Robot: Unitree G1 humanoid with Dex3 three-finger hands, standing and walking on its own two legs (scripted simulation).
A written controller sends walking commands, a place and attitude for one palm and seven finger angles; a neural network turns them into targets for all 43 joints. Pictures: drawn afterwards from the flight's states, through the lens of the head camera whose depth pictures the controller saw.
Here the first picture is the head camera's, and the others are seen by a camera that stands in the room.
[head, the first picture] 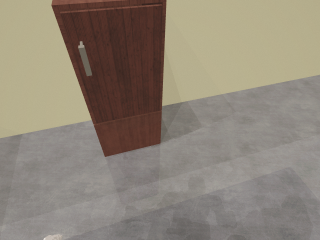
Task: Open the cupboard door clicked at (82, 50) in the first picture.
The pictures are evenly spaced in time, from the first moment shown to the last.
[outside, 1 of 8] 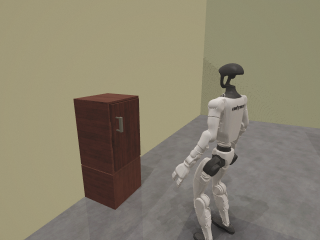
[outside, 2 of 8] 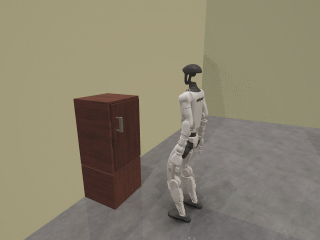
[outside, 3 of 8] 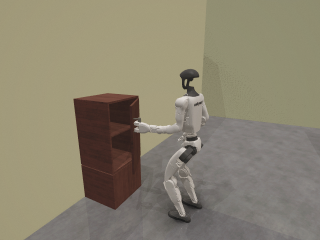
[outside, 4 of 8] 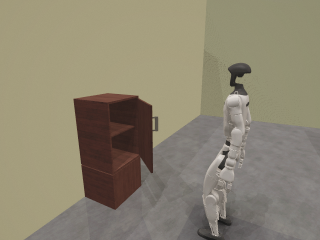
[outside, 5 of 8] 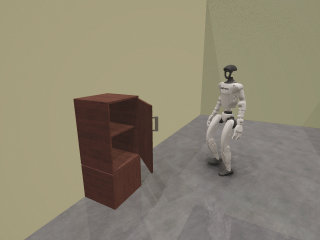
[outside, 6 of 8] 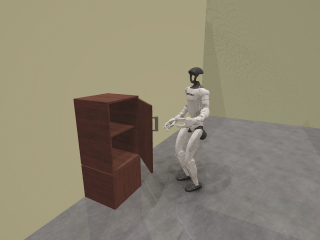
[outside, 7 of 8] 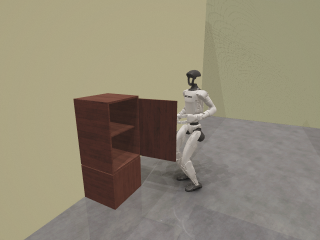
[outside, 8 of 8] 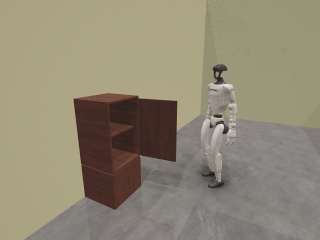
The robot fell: no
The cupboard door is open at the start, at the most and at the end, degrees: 0 97 96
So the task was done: yes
